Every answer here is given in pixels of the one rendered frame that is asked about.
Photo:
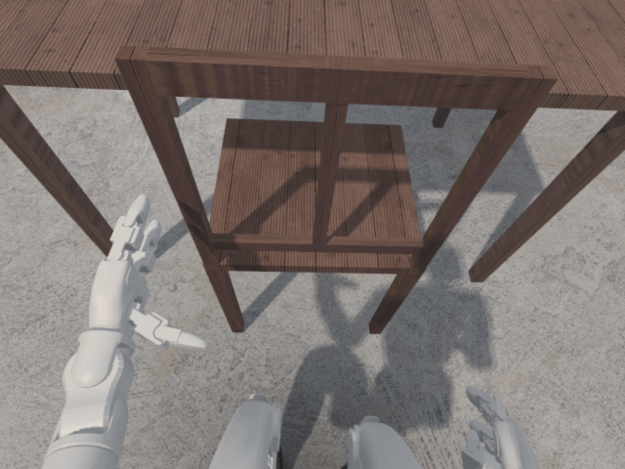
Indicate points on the table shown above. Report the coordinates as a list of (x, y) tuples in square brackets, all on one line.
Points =
[(73, 44)]

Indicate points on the robot left hand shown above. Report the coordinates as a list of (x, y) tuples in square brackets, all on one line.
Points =
[(120, 278)]

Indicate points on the robot right thigh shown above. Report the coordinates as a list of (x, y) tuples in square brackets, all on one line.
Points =
[(378, 446)]

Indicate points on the robot thigh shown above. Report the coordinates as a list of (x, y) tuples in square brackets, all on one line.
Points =
[(378, 446), (252, 435)]

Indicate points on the robot right hand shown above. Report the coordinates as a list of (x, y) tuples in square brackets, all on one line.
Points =
[(506, 445)]

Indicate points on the robot left thigh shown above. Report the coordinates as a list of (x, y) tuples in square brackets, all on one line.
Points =
[(252, 435)]

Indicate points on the left robot forearm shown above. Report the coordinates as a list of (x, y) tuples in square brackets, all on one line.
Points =
[(96, 380)]

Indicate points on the chair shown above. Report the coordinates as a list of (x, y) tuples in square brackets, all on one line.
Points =
[(321, 197)]

